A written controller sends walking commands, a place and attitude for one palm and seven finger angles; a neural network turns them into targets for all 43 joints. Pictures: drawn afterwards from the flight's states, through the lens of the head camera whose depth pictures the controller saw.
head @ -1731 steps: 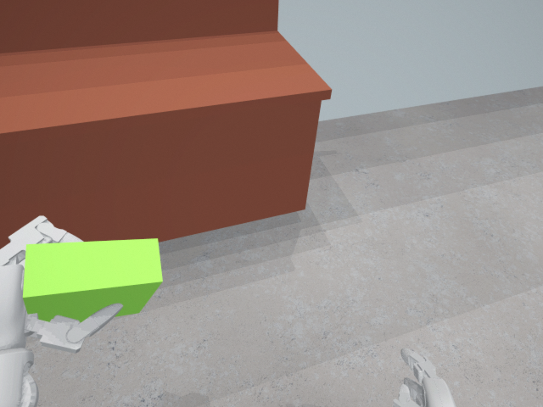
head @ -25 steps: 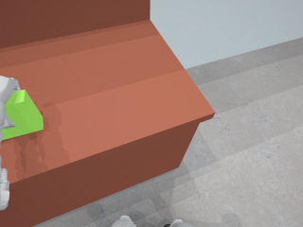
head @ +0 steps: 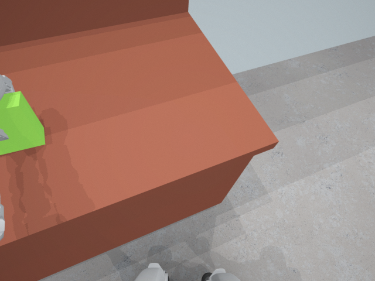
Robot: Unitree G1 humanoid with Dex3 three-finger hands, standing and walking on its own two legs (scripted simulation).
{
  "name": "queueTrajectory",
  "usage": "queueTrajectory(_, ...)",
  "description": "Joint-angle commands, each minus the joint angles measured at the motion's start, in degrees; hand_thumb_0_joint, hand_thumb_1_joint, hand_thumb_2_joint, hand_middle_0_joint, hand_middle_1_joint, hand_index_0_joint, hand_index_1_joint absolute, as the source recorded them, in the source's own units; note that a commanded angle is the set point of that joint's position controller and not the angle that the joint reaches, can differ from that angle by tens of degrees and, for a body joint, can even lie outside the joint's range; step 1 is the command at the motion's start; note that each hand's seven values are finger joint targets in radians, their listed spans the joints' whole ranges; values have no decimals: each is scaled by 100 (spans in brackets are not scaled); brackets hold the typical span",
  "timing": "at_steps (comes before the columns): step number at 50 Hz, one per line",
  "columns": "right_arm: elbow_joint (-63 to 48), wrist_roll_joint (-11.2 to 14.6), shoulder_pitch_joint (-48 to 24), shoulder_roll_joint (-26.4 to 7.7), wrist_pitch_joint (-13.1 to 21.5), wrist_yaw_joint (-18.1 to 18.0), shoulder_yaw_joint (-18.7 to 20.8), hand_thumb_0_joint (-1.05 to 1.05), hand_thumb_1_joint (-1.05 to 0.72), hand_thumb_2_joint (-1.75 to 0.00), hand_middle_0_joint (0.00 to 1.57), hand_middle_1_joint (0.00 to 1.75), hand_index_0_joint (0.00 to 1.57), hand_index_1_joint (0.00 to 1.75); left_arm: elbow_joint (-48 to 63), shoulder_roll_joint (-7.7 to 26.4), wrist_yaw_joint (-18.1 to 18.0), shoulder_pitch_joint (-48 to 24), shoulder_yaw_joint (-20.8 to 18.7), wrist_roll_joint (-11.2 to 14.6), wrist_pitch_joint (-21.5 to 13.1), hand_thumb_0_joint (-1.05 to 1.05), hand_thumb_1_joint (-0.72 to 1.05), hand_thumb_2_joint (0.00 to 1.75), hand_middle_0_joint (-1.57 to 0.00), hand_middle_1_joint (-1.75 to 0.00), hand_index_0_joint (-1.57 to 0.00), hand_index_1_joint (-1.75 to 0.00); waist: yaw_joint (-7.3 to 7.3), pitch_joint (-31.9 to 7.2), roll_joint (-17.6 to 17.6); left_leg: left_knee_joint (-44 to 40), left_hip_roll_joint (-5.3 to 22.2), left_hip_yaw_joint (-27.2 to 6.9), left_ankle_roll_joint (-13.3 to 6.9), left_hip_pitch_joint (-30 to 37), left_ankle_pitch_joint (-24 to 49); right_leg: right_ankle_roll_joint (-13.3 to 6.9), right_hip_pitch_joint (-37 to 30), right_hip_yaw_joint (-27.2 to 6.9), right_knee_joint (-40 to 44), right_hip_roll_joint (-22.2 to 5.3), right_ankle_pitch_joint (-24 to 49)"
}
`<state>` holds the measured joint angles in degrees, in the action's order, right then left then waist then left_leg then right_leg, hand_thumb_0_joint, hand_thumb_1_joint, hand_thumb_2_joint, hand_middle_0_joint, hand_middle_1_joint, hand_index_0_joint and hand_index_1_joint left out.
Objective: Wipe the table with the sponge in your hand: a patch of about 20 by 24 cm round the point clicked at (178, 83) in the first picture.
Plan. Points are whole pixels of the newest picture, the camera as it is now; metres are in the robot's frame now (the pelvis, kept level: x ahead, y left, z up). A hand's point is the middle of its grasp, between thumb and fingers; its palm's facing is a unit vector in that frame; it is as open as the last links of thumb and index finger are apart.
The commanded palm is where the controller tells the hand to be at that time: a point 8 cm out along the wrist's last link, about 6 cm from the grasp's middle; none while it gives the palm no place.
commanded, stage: wipe forward along the first lane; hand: left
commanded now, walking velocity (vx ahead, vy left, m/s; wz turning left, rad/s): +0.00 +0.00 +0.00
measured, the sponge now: (2, 133) +0.41 +0.40 +0.02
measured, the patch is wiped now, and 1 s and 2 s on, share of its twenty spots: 0.45 0.50 0.70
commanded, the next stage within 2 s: slide across to the middle lane in 0.22 s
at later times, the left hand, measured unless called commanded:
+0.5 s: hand out of the picture +0.46 +0.41 +0.07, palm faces -0.22 +0.06 -0.97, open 9.4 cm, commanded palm +0.47 +0.37 +0.11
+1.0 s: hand (27, 93) +0.48 +0.35 +0.07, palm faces -0.18 +0.03 -0.98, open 9.4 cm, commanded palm +0.48 +0.32 +0.12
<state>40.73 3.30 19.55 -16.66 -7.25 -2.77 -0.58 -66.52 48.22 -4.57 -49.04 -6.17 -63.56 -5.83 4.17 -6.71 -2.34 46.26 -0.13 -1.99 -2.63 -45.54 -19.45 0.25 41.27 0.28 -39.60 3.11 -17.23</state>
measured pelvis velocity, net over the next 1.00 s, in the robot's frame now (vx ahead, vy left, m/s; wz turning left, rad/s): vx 0.03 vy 0.00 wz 0.00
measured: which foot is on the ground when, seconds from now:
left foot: down 0.00-1.00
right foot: down 0.00-1.00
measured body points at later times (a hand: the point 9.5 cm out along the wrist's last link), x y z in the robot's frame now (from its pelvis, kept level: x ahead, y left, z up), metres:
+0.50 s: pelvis +0.01 +0.00 +0.00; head +0.13 +0.03 +0.44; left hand +0.46 +0.40 +0.13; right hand +0.03 -0.28 -0.11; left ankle +0.02 +0.08 -0.70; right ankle +0.01 -0.13 -0.70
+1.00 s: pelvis +0.03 +0.00 +0.01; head +0.12 +0.00 +0.45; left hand +0.49 +0.34 +0.13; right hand +0.04 -0.28 -0.11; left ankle +0.02 +0.08 -0.70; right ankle +0.01 -0.13 -0.70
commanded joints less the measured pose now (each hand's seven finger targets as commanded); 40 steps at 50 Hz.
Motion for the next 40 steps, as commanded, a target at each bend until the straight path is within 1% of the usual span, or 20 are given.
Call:
queueTrajectory(1,-305,-45,788,-1115,-27,-42,418,0,-90,-90,20,30,20,30,581,1515,-221,-1504,-116,-114,202,0,10,130,-120,-160,-120,-160,93,-1725,-252,-512,-16,-132,27,1823,1471,-395,-380,83,469,221,858)
queueTrajectory(2,-294,-43,781,-1128,-45,-42,413,0,-90,-90,20,30,20,30,590,1553,-223,-1584,-133,-150,206,0,10,130,-120,-160,-120,-160,140,-1662,-186,-516,1,-162,42,1828,1507,-400,-309,100,470,222,865)
queueTrajectory(6,-289,-68,828,-1121,-122,-19,449,0,-90,-90,20,30,20,30,572,1398,-204,-1530,-57,-149,211,0,10,130,-120,-160,-120,-160,111,-1715,-274,-480,19,-187,120,2054,1905,-427,-230,137,438,235,979)
queueTrajectory(8,-324,-61,836,-1118,-141,-21,437,0,-90,-90,20,30,20,30,616,1349,-206,-1809,79,-186,231,0,10,130,-120,-160,-120,-160,207,-1651,-246,-522,25,-222,126,2034,1720,-418,-140,142,478,237,825)
queueTrajectory(11,-287,-94,880,-1142,-169,-25,444,0,-90,-90,20,30,20,30,590,1503,-196,-1868,-48,-216,215,0,10,130,-120,-160,-120,-160,164,-1735,-399,-477,50,-261,177,2171,1991,-446,-69,154,419,233,894)
queueTrajectory(12,-312,-90,888,-1124,-175,-25,445,0,-90,-90,20,30,20,30,579,1394,-188,-1896,54,-203,223,0,10,130,-120,-160,-120,-160,210,-1760,-329,-472,23,-238,161,2135,1968,-434,-99,141,451,237,911)
queueTrajectory(15,-288,-102,930,-1152,-191,-46,424,0,-90,-90,20,30,20,30,544,1557,-160,-2126,-18,-182,202,0,10,130,-120,-160,-120,-160,267,-1828,-249,-441,27,-222,122,2092,1950,-413,-169,107,448,222,971)
queueTrajectory(16,-296,-108,937,-1157,-204,-46,421,0,-90,-90,20,30,20,30,520,1648,-153,-2043,-84,-198,194,0,10,130,-120,-160,-120,-160,218,-1883,-260,-417,14,-201,111,2046,1962,-416,-215,98,433,219,1013)
queueTrajectory(19,-309,-104,952,-1095,-179,-36,464,0,-90,-90,20,30,20,30,850,1363,-113,-2233,96,-160,148,0,10,130,-120,-160,-120,-160,246,-2163,-549,-459,45,-224,167,2385,2178,-433,-224,114,465,222,1090)
queueTrajectory(20,-268,-105,995,-1093,-183,-37,465,0,-90,-90,20,30,20,30,802,1314,-112,-2269,169,-170,156,0,10,130,-120,-160,-120,-160,279,-2068,-658,-442,61,-257,200,2458,2169,-434,-89,144,465,237,975)
queueTrajectory(22,-246,-100,978,-1096,-190,-43,471,0,-90,-90,20,30,20,30,855,1378,-108,-2321,104,-133,175,0,10,130,-120,-160,-120,-160,287,-2028,-536,-494,63,-256,174,2400,1969,-423,-160,131,542,236,879)
queueTrajectory(24,-268,-93,954,-1041,-151,-51,487,0,-90,-90,20,30,20,30,1075,1159,-90,-2448,202,15,156,0,10,130,-120,-160,-120,-160,311,-2178,-595,-531,62,-226,145,2534,2122,-421,-334,105,601,224,1054)
queueTrajectory(25,-207,-89,988,-1062,-151,-58,497,0,-90,-90,20,30,20,30,1039,1273,-94,-2372,106,37,168,0,10,130,-120,-160,-120,-160,274,-2186,-668,-538,62,-248,163,2605,2084,-415,-323,117,611,225,979)
queueTrajectory(28,-154,-56,934,-1023,-99,-67,484,0,-90,-90,20,30,20,30,988,1039,-85,-2480,293,162,218,0,10,130,-120,-160,-120,-160,390,-1888,-530,-647,72,-218,89,2513,1748,-386,-366,109,756,220,852)
queueTrajectory(31,-82,-62,935,-1010,-52,-82,492,0,-90,-90,20,30,20,30,1195,908,-49,-2710,423,194,234,0,10,130,-120,-160,-120,-160,412,-2030,-749,-713,75,-223,106,2783,1918,-389,-439,98,815,215,930)
queueTrajectory(32,-52,-57,955,-1019,-56,-80,489,0,-90,-90,20,30,20,30,1152,1062,-51,-2631,281,163,266,0,10,130,-120,-160,-120,-160,365,-2010,-731,-747,73,-242,117,2769,1908,-399,-499,102,840,215,933)
queueTrajectory(35,-10,-75,928,-983,-36,-60,497,0,-90,-90,20,30,20,30,1245,764,-29,-2650,475,133,311,0,10,130,-120,-160,-120,-160,348,-2037,-903,-775,80,-256,179,3004,2268,-425,-505,129,840,225,1088)
queueTrajectory(36,-7,-84,912,-980,-47,-47,499,0,-90,-90,20,30,20,30,1165,794,-46,-2425,394,132,347,0,10,130,-120,-160,-120,-160,275,-2025,-898,-788,82,-239,187,2998,2309,-434,-580,138,859,227,1094)
queueTrajectory(37,-16,-89,874,-974,-47,-39,495,0,-90,-90,20,30,20,30,1317,770,-73,-2528,414,119,336,0,10,130,-120,-160,-120,-160,290,-2073,-905,-796,79,-211,187,3002,2372,-427,-631,119,877,221,1186)
queueTrajectory(40,-11,-112,835,-992,-79,-20,493,0,-90,-90,20,30,20,30,1073,915,-168,-2086,114,195,411,0,10,130,-120,-160,-120,-160,156,-2137,-571,-793,53,-161,171,2811,2680,-416,-1021,112,817,213,1593)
